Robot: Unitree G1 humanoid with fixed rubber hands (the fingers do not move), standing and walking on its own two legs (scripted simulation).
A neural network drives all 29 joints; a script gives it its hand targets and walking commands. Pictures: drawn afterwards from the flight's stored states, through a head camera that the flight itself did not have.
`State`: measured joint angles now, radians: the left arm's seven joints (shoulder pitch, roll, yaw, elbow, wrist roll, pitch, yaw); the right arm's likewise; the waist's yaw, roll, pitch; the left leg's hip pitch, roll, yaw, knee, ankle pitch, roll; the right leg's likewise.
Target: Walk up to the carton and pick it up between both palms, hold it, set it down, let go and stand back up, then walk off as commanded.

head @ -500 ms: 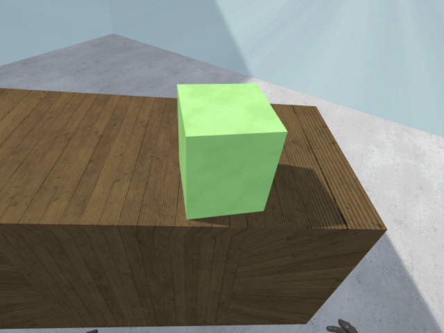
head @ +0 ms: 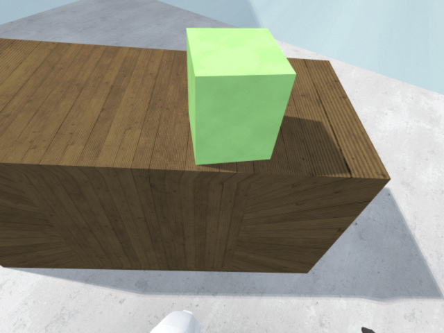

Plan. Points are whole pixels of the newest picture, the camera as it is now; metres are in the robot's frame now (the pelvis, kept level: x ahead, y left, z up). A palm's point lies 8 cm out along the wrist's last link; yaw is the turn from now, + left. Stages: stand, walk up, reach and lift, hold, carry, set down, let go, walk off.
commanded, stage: walk off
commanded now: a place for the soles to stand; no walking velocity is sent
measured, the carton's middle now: (231, 97) +0.63 +0.02 +0.07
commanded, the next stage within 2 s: none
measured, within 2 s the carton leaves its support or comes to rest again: neither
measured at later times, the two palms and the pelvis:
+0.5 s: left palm out of the picture +0.02 +0.37 -0.15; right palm out of the picture +0.00 -0.23 -0.08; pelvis -0.08 +0.08 -0.01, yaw -1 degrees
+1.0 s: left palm out of the picture -0.03 +0.30 -0.13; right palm out of the picture -0.06 -0.30 -0.11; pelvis -0.12 +0.00 -0.01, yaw -6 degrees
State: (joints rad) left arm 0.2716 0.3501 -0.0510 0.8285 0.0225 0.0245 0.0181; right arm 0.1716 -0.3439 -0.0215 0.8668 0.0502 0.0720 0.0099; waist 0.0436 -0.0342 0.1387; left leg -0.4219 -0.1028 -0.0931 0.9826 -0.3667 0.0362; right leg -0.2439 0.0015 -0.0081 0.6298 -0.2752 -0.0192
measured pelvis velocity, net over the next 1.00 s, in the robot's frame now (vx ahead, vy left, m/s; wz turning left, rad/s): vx -0.12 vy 0.00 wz -0.10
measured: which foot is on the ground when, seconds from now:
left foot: up 0.00-0.16, down 0.18-1.00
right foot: down 0.00-0.20, up 0.22-1.00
